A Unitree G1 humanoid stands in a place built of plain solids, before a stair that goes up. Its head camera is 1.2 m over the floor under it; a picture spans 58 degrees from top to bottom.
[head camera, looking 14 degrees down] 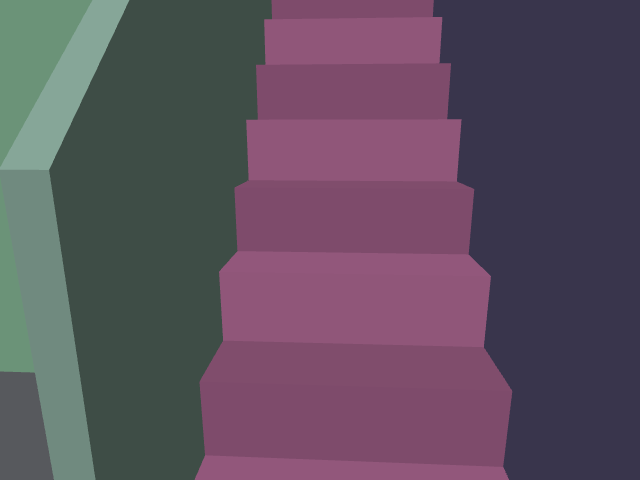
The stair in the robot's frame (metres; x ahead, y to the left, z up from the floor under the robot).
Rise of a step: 0.21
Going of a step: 0.21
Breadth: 0.73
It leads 3 degrees to the right of straight ahead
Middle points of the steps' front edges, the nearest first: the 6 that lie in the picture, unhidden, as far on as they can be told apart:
0.90 -0.08 0.62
1.11 -0.09 0.83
1.32 -0.10 1.04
1.53 -0.11 1.24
1.74 -0.12 1.45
1.95 -0.13 1.66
